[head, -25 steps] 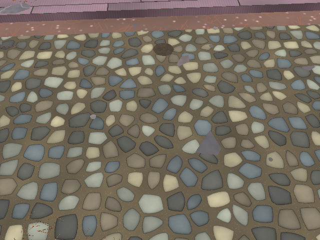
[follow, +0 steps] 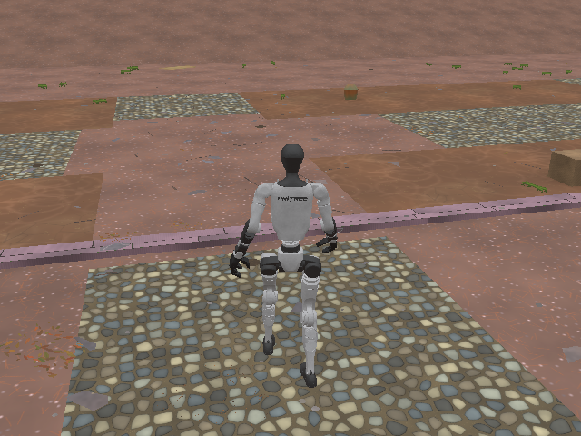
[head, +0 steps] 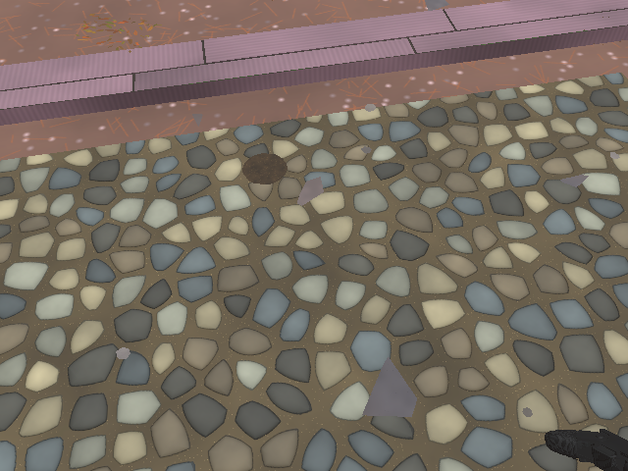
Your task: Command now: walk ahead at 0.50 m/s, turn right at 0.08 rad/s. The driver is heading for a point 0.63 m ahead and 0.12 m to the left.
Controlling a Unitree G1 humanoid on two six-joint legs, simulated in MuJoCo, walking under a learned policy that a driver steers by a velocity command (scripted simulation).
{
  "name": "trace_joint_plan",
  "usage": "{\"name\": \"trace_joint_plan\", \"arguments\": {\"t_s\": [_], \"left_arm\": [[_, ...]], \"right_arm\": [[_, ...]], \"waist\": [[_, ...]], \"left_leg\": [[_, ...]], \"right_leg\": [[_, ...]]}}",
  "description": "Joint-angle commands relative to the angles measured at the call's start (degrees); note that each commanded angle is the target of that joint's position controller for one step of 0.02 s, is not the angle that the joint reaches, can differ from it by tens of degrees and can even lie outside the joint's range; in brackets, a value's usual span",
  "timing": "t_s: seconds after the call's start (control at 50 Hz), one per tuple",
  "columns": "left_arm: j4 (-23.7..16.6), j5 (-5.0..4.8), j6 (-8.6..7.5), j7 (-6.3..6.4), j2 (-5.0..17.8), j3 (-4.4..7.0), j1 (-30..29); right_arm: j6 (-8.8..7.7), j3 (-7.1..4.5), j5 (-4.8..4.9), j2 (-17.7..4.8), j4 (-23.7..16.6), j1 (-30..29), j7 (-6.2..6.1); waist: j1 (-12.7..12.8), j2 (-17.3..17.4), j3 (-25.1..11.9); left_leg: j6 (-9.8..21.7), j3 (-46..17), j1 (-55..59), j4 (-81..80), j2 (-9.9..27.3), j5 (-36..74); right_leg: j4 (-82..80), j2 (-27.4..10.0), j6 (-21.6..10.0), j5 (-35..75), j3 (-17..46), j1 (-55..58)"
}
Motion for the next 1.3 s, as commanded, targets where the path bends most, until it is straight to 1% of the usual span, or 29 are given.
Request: {"name": "trace_joint_plan", "arguments": {"t_s": [0.02,0.04,0.06,0.08,0.1,0.12,0.14,0.18,0.32,0.42,0.5,0.52,0.54,0.56,0.58,0.6,0.66,0.84,0.9,0.96,0.98,1.0,1.02,1.04,1.06,1.1,1.14,1.22,1.3], "left_arm": [[-1.97,0.31,-0.13,0.17,8.13,2.02,0.20],[-2.49,0.78,-0.08,0.18,6.74,1.30,-0.03],[-3.44,0.96,-0.62,0.24,4.15,0.34,5.12],[-3.21,0.58,-1.35,0.10,3.29,-0.29,7.61],[-4.33,-0.06,-2.12,-0.24,7.51,0.40,2.69],[-5.69,-0.50,-2.77,-0.55,8.02,0.42,-3.79],[-6.80,0.36,-3.46,-0.67,7.26,0.29,-7.75],[-7.17,1.83,-3.86,-0.71,6.17,0.53,-7.64],[-9.24,1.54,-3.53,-0.75,2.11,-0.97,-16.25],[-10.73,0.48,-4.48,-1.58,3.54,-0.46,-22.56],[-8.76,0.53,-5.27,-1.15,6.84,1.44,-14.38],[-7.88,1.38,-5.38,-0.61,9.46,2.33,-6.41],[-6.38,2.03,-4.49,-0.38,14.18,3.61,0.37],[-5.35,0.85,-3.92,-0.88,11.39,3.14,1.48],[-5.84,0.60,-3.77,-0.86,7.42,2.05,-1.34],[-6.02,0.91,-3.52,-0.83,5.83,1.47,-4.05],[-4.75,1.59,-3.64,-0.99,3.43,0.64,-8.28],[-0.09,0.55,-3.09,-0.46,8.48,1.82,-6.70],[1.74,-0.70,-2.44,-0.40,10.27,2.13,-5.01],[2.72,-1.04,-1.92,-0.13,9.68,1.77,-4.74],[1.56,1.12,-2.22,-0.13,6.98,0.53,-2.97],[2.07,2.34,-2.21,-1.34,1.55,-2.04,6.40],[4.58,0.85,-1.52,-1.70,6.48,-0.93,5.47],[2.81,-0.71,-0.80,-1.68,8.30,-0.37,-0.53],[2.35,-0.50,-0.08,-0.95,7.14,-0.60,-3.48],[3.05,0.46,1.93,0.30,6.69,-0.40,-2.96],[4.37,0.85,2.99,1.13,4.96,-0.67,-0.43],[4.71,1.33,3.51,1.44,3.85,-0.97,-3.20],[4.41,3.10,3.05,0.78,4.18,-1.13,-4.70]], "right_arm": [[-1.30,-2.86,-0.06,-8.21,-2.46,2.72,-0.06],[-1.41,-3.64,-0.53,-10.23,-0.84,10.32,-0.18],[-1.33,-4.73,-1.18,-14.77,-0.02,17.82,-0.06],[-0.63,-4.87,0.50,-14.07,2.21,21.37,0.67],[-0.38,-3.56,1.89,-10.19,1.51,18.95,0.80],[0.14,-3.05,1.18,-8.44,0.43,15.74,0.52],[0.54,-2.78,0.35,-7.97,0.14,13.80,0.43],[0.72,-2.22,-0.11,-6.72,-0.28,12.61,-0.03],[1.98,-3.47,1.22,-10.01,1.24,16.18,-2.26],[3.34,-3.52,1.73,-9.53,2.57,20.64,-2.89],[3.91,-3.36,1.42,-8.12,1.58,18.62,-2.97],[3.64,-2.36,0.76,-5.36,0.42,17.54,-2.69],[3.08,-1.11,1.58,-1.47,-0.90,23.92,-2.78],[2.88,-1.42,2.09,-5.00,-1.18,24.99,-2.86],[3.12,-2.57,2.16,-8.88,-0.87,21.00,-2.82],[3.47,-2.78,1.65,-9.08,-1.32,17.54,-2.80],[4.24,-2.89,1.37,-6.45,-2.50,15.16,-2.02],[3.37,-0.99,0.21,-2.03,-6.65,4.59,0.12],[3.26,-1.58,0.21,-3.83,-7.90,2.62,0.97],[3.37,-3.82,-0.81,-8.64,-5.15,12.20,0.18],[3.75,-4.72,-1.57,-13.18,-4.73,17.32,-0.86],[4.15,-3.48,-2.51,-13.74,-5.84,14.84,-1.30],[4.64,-2.55,-1.42,-9.06,-5.84,15.84,-0.82],[4.71,-1.92,-0.81,-7.53,-5.48,12.48,-0.38],[4.66,-1.55,-0.38,-6.28,-4.90,8.90,-0.28],[4.81,-1.59,-0.95,-6.53,-4.55,3.95,-0.38],[4.80,-1.92,-1.81,-6.72,-4.11,1.49,-0.60],[4.99,-1.54,-1.57,-5.25,-1.99,0.95,-1.40],[5.44,-0.22,-1.32,-1.94,1.35,3.25,-1.50]], "waist": [[-4.11,-8.96,-2.47],[-7.48,-7.17,-9.09],[-7.56,3.37,-18.20],[-7.67,16.36,-19.99],[-8.56,9.35,-12.94],[-8.94,3.78,-6.62],[-8.11,-0.35,-1.69],[-5.57,0.75,-1.53],[-7.18,2.50,-0.65],[-8.81,3.03,-0.53],[-3.18,4.41,-3.67],[0.73,0.95,-10.28],[-0.02,-13.41,-18.80],[-0.31,-18.40,-17.51],[0.29,-11.73,-9.33],[-0.31,-7.87,-4.51],[-3.40,-9.06,0.67],[-2.00,-5.81,0.47],[-2.55,-6.85,-0.89],[-8.50,-4.96,-6.71],[-9.58,1.95,-13.15],[-4.51,13.31,-22.91],[-7.77,6.40,-28.65],[-7.67,4.44,-20.19],[-6.41,1.75,-14.24],[-3.09,3.13,-8.67],[-1.50,4.83,-7.95],[-2.71,5.15,-8.05],[-2.13,1.63,-2.79]], "left_leg": [[4.49,2.94,8.90,-2.37,-1.35,-4.22],[7.58,-0.42,20.98,-0.44,1.74,-1.66],[15.75,-19.69,41.50,-0.11,12.28,-3.81],[21.67,-41.17,50.01,-9.63,19.20,-16.94],[19.27,-41.92,46.48,-12.05,18.41,-27.45],[17.14,-34.28,39.34,-12.63,16.07,-25.93],[16.32,-28.94,32.33,-13.80,13.57,-19.55],[15.39,-23.54,27.15,-15.05,9.87,-8.82],[14.18,-14.87,18.21,-16.38,5.54,-1.66],[12.24,-18.85,19.73,-12.30,6.01,-6.35],[9.01,-20.94,19.78,-2.52,4.19,-3.58],[7.10,-17.25,14.31,10.20,1.43,-6.71],[3.16,-8.38,-3.04,28.26,-6.43,-25.01],[2.34,-7.00,-12.78,38.58,-3.32,-35.94],[1.94,-7.61,-15.51,42.69,-0.60,-31.25],[1.48,-5.72,-14.61,43.05,1.18,-26.92],[0.96,-4.18,-9.80,38.31,4.92,-20.57],[0.40,1.94,-0.16,11.33,2.28,-0.47],[2.54,1.70,3.24,5.23,0.76,-1.76],[6.35,3.26,20.19,-2.84,-2.32,4.98],[9.53,-6.20,34.36,0.90,7.11,31.32],[22.18,-25.76,50.28,3.22,23.56,47.25],[22.37,-26.48,46.69,0.70,21.85,36.91],[19.64,-19.88,40.79,-1.52,18.02,30.57],[17.06,-16.78,34.22,-3.59,15.26,23.23],[14.82,-12.28,19.39,-8.42,12.43,12.69],[15.01,-9.46,12.61,-10.99,10.90,7.65],[13.72,-8.32,9.83,-12.84,9.96,-9.38],[5.95,-6.47,4.34,-11.10,4.79,-31.92]], "right_leg": [[4.57,-14.87,-5.67,39.20,6.06,1.58],[15.59,-12.15,-4.11,41.58,2.96,-1.44],[34.76,-5.17,-0.08,27.01,-1.73,-17.67],[48.83,0.16,3.07,-7.89,-3.76,-33.08],[52.69,-3.77,2.39,-7.74,-0.60,-40.26],[51.82,-5.96,2.06,-3.26,-1.85,-41.28],[47.80,-7.45,1.98,-0.32,-3.15,-41.18],[39.92,-9.62,2.75,3.73,-3.57,-36.15],[15.45,-7.05,7.21,18.15,-6.24,-28.66],[6.12,-4.48,6.91,22.92,-4.77,-22.84],[0.40,-5.89,2.79,18.72,-4.98,-8.49],[1.93,-13.42,-0.75,16.49,1.25,4.49],[0.07,-26.16,-9.21,7.37,21.92,23.60],[-4.28,-30.73,-11.48,-4.64,34.97,23.19],[-5.76,-28.16,-9.40,-6.94,28.51,16.17],[-6.53,-25.55,-7.64,-0.84,20.25,9.59],[-11.03,-20.25,-6.05,12.08,6.53,-2.41],[-10.72,-17.24,-5.72,42.09,-12.65,-5.79],[-6.61,-19.15,-4.30,43.39,-12.04,-1.23],[9.41,-15.82,-0.29,47.25,-14.50,-2.43],[23.50,-12.30,2.89,29.03,-16.56,-11.90],[42.70,-6.11,6.75,-18.50,-12.56,-27.48],[46.23,-7.94,6.78,-20.06,-4.15,-25.97],[46.01,-9.48,6.86,-17.45,-5.31,-29.51],[42.81,-10.71,7.09,-14.34,-6.19,-30.94],[36.39,-11.80,8.12,-8.63,-6.52,-23.45],[30.80,-10.50,8.71,-5.40,-8.13,-17.15],[19.30,-10.09,7.34,4.28,-8.37,-10.85],[3.77,-11.46,3.69,13.73,-6.33,-3.75]]}}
